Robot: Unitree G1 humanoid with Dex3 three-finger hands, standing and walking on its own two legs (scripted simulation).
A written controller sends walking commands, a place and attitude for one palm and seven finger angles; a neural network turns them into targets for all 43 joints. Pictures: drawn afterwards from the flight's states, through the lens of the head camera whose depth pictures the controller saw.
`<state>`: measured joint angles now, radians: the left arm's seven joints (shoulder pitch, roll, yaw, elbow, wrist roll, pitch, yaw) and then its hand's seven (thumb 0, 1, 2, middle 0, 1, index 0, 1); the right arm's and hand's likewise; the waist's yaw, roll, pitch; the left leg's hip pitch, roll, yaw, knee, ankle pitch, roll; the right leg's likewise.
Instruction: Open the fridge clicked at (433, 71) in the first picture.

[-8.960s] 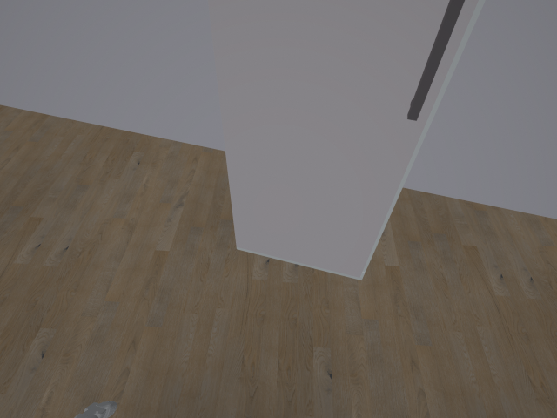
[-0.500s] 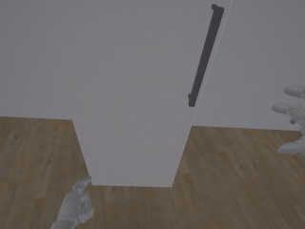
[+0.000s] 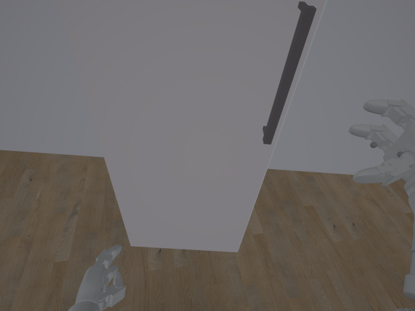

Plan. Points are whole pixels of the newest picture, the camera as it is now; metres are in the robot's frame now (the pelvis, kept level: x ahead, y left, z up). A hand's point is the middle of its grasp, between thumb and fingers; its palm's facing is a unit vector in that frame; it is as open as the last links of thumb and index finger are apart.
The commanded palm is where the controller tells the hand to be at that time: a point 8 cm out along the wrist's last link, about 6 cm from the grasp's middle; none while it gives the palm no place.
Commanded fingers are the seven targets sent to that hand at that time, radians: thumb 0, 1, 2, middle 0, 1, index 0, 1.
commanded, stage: move the hooked fingers beside the handle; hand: right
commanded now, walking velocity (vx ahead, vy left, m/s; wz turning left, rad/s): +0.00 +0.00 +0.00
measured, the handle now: (282, 83) +0.53 -0.14 +0.22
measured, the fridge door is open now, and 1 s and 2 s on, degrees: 0 0 0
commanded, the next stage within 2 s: feel for the door with the fingertips in 1.90 s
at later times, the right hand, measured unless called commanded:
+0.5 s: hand (344, 124) +0.39 -0.23 +0.22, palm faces +0.05 +1.00 -0.02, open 14.0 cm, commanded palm +0.36 -0.28 +0.22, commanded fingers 0.00 0.50 -0.30 0.30 1.20 0.30 1.20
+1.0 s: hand (320, 106) +0.46 -0.21 +0.21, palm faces +0.03 +1.00 +0.00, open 14.0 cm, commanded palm +0.44 -0.26 +0.21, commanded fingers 0.00 0.50 -0.30 0.30 1.20 0.30 1.20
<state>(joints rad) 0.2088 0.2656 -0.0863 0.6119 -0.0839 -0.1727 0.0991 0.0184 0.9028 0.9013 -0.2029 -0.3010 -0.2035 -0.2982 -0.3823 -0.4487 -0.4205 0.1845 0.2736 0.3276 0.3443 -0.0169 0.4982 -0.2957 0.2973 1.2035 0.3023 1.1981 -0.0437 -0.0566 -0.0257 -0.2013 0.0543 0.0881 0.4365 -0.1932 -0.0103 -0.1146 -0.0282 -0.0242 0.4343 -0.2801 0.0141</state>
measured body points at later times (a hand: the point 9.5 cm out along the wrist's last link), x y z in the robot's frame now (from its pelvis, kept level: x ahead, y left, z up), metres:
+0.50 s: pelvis +0.00 +0.00 +0.00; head -0.01 +0.02 +0.45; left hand +0.17 +0.24 -0.09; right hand +0.38 -0.28 +0.22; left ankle +0.03 +0.13 -0.74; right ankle -0.03 -0.13 -0.74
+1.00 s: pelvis +0.01 -0.01 +0.00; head +0.02 +0.00 +0.45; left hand +0.10 +0.26 -0.11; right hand +0.45 -0.26 +0.21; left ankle +0.03 +0.13 -0.74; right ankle -0.03 -0.13 -0.74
